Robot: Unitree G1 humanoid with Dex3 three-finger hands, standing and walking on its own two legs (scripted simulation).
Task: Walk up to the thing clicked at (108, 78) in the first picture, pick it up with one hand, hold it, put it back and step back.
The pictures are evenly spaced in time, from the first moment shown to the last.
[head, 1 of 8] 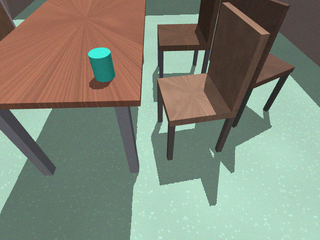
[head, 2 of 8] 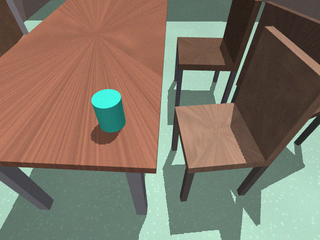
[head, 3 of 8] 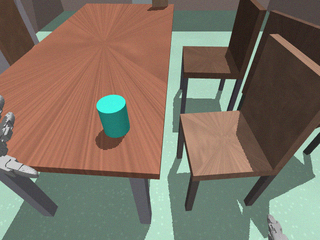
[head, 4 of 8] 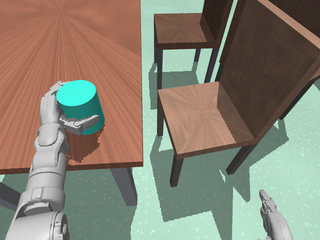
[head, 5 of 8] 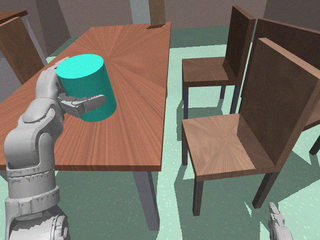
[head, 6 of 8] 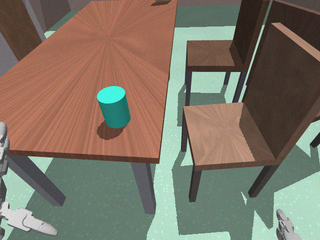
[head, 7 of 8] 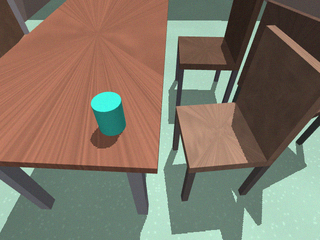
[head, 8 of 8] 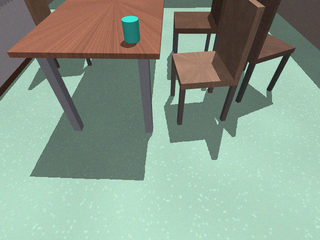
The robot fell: no
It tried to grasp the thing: yes
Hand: left
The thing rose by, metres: 0.24
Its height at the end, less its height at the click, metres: +0.00
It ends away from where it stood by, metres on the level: 0.01
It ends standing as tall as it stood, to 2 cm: yes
